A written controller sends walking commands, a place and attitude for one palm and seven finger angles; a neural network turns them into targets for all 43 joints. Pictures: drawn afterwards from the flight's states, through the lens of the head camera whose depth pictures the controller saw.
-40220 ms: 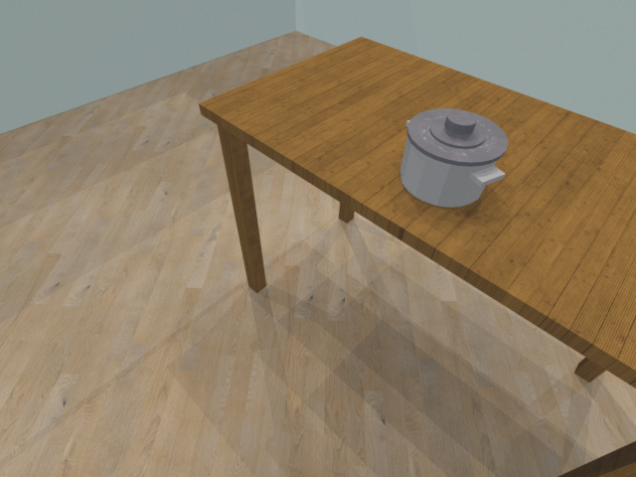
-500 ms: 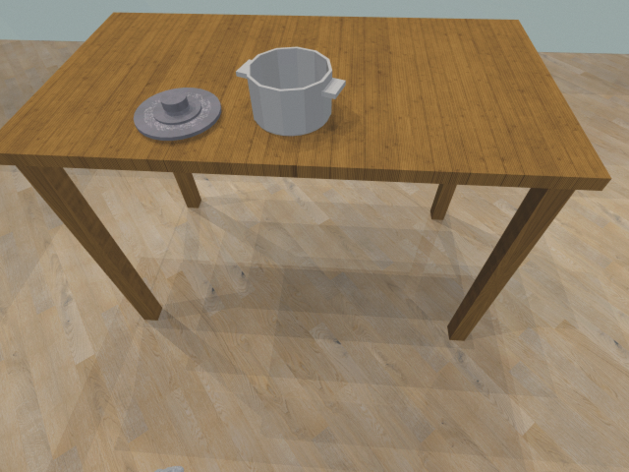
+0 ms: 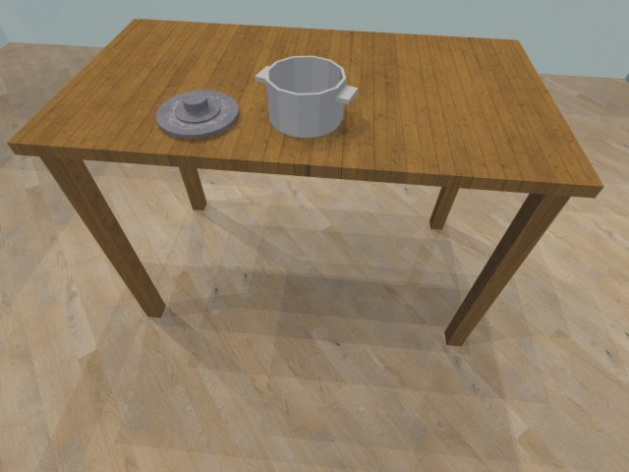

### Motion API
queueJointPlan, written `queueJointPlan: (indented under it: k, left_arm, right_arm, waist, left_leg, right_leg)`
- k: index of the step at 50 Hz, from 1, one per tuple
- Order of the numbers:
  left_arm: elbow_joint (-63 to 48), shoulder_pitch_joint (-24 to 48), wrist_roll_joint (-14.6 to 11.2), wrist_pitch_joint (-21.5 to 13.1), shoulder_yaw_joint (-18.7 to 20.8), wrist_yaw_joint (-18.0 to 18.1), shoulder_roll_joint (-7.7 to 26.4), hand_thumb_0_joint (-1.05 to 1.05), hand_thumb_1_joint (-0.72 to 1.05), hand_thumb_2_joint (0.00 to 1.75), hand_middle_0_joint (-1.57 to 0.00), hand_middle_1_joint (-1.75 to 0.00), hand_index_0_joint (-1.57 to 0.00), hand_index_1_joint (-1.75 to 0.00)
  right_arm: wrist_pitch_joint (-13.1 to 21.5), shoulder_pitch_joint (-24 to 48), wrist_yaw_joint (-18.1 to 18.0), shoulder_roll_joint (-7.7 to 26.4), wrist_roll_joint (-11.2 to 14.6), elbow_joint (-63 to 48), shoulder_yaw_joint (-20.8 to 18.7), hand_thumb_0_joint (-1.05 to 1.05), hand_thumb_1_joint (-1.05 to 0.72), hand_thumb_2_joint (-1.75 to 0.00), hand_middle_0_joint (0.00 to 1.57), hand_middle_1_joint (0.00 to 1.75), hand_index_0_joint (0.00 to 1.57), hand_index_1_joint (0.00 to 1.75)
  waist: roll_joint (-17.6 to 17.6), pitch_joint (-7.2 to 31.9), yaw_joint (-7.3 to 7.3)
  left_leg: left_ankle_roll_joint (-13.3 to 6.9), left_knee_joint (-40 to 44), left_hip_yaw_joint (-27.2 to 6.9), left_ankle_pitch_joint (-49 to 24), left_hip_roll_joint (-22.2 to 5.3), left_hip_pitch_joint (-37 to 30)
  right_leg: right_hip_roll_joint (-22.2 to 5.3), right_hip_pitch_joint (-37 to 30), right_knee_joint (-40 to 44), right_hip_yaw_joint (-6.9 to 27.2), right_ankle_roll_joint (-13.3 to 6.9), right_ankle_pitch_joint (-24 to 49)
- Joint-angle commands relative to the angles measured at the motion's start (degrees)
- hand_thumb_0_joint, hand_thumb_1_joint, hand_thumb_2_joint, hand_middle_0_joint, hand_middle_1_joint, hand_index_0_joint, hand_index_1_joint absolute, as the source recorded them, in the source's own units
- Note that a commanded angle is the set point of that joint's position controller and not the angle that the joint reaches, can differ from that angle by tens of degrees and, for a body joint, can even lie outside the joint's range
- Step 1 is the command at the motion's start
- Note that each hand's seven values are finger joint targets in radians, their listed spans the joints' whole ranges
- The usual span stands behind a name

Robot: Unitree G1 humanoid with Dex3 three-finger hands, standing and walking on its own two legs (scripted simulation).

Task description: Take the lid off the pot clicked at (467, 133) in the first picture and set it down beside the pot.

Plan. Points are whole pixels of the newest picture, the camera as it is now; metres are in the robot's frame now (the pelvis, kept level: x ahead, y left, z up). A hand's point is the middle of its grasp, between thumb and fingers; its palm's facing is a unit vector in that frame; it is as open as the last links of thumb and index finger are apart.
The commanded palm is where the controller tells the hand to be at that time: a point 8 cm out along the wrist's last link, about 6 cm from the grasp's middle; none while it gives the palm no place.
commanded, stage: let the arm hang, fingers relaxed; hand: left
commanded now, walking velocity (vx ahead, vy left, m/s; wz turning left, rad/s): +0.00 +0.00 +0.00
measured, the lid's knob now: (195, 102) +0.79 +0.29 +0.04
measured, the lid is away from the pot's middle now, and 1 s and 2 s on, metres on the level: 0.23 0.23 0.23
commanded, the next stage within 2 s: look to check the result in 0.66 s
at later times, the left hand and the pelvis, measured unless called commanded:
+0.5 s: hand out of the picture -0.02 +0.17 -0.18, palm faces +0.05 -0.98 -0.19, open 7.3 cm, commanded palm none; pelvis -0.01 +0.01 +0.00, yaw +0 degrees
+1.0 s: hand out of the picture -0.02 +0.17 -0.18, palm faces +0.06 -0.98 -0.19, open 7.3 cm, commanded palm none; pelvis -0.02 +0.00 +0.00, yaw +1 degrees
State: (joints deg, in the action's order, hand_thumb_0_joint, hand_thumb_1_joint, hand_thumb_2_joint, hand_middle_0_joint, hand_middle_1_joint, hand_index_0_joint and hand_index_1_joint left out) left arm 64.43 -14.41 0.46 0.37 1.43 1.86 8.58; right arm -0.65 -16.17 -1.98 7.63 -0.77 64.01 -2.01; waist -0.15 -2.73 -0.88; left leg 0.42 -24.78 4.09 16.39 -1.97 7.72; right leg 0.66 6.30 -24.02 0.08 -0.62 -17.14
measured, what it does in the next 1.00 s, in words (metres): stands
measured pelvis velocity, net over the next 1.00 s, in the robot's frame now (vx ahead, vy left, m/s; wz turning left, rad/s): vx -0.02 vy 0.00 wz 0.01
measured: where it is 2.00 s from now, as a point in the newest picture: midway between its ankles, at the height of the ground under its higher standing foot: outside the picture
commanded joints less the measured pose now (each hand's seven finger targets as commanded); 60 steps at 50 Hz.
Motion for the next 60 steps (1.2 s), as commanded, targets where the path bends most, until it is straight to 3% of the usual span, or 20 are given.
queueJointPlan:
  k: [1, 20, 23, 38, 45, 48, 51, 60]
  left_arm:
    - [-1.68, -2.25, -0.27, -1.31, 0.51, 0.36, 4.69, 0.0, 0.9, 0.9, -0.2, -0.3, -0.2, -0.3]
    - [-0.93, -4.5, -0.11, -1.41, 0.56, 0.52, 3.3, 0.0, 0.9, 0.9, -0.2, -0.3, -0.2, -0.3]
    - [-1.03, -4.44, -0.14, -1.52, 0.7, 0.51, 3.33, 0.0, 0.9, 0.9, -0.2, -0.3, -0.2, -0.3]
    - [-1.29, -4.5, -0.17, -1.74, 0.79, 0.53, 3.63, 0.0, 0.9, 0.9, -0.2, -0.3, -0.2, -0.3]
    - [-1.26, -4.21, -0.12, -1.73, 0.82, 0.56, 3.74, 0.0, 0.9, 0.9, -0.2, -0.3, -0.2, -0.3]
    - [-1.34, -4.5, -0.18, -1.9, 0.81, 0.54, 3.87, 0.0, 0.9, 0.9, -0.2, -0.3, -0.2, -0.3]
    - [-1.29, -4.32, -0.15, -1.79, 0.75, 0.55, 3.68, 0.0, 0.9, 0.9, -0.2, -0.3, -0.2, -0.3]
    - [-1.32, -4.57, -0.14, -1.9, 0.68, 0.62, 3.63, 0.0, 0.9, 0.9, -0.2, -0.3, -0.2, -0.3]
  right_arm:
    - [0.75, -3.72, -0.48, 5.15, 0.04, -1.53, -0.88, 0.0, -0.9, -0.9, 0.2, 0.3, 0.2, 0.3]
    - [1.0, -5.04, -0.6, 4.0, 0.07, -0.8, -0.78, 0.0, -0.9, -0.9, 0.2, 0.3, 0.2, 0.3]
    - [1.2, -5.25, -0.62, 4.06, 0.05, -0.75, -0.81, 0.0, -0.9, -0.9, 0.2, 0.3, 0.2, 0.3]
    - [1.23, -4.54, -0.62, 4.34, 0.06, -0.79, -0.76, 0.0, -0.9, -0.9, 0.2, 0.3, 0.2, 0.3]
    - [1.12, -4.49, -0.59, 4.14, 0.1, -0.69, -0.75, 0.0, -0.9, -0.9, 0.2, 0.3, 0.2, 0.3]
    - [1.17, -4.52, -0.61, 4.37, 0.07, -0.68, -0.69, 0.0, -0.9, -0.9, 0.2, 0.3, 0.2, 0.3]
    - [0.96, -4.33, -0.54, 4.03, 0.0, -0.54, -0.72, 0.0, -0.9, -0.9, 0.2, 0.3, 0.2, 0.3]
    - [0.96, -4.6, -0.57, 4.19, 0.04, -0.47, -0.72, 0.0, -0.9, -0.9, 0.2, 0.3, 0.2, 0.3]
  waist:
    - [-0.2, -0.77, -0.28]
    - [-0.51, -2.39, -0.33]
    - [0.07, -0.86, -0.27]
    - [0.04, -0.3, -0.26]
    - [0.18, -1.56, -0.33]
    - [0.3, -0.19, -0.36]
    - [0.17, -2.34, -0.33]
    - [0.04, -1.55, -0.47]
  left_leg:
    - [-2.59, 3.7, -4.75, -11.34, -4.79, -1.32]
    - [-2.65, 3.77, -5.45, -10.91, -4.89, 0.64]
    - [-2.69, 3.59, -5.43, -12.42, -4.93, 0.31]
    - [-2.37, 3.12, -5.17, -13.94, -4.76, -0.36]
    - [-2.24, 3.65, -5.42, -12.41, -4.74, 0.39]
    - [-2.11, 3.32, -5.18, -12.92, -4.67, -0.19]
    - [-2.04, 3.75, -5.36, -11.1, -4.59, 0.9]
    - [-1.87, 3.83, -5.55, -10.29, -4.56, 0.72]
  right_leg:
    - [-5.18, 5.04, 4.01, 4.07, -1.28, 12.11]
    - [-5.12, 6.82, 3.21, 3.67, -1.03, 11.06]
    - [-5.27, 5.8, 2.83, 3.37, -0.92, 12.44]
    - [-5.6, 5.51, 2.99, 3.65, -0.95, 14.87]
    - [-5.5, 6.09, 3.73, 3.77, -1.01, 13.12]
    - [-5.71, 5.2, 3.84, 3.93, -1.04, 14.33]
    - [-5.57, 6.44, 4.44, 4.01, -1.06, 11.91]
    - [-5.41, 6.41, 4.91, 4.17, -1.15, 10.68]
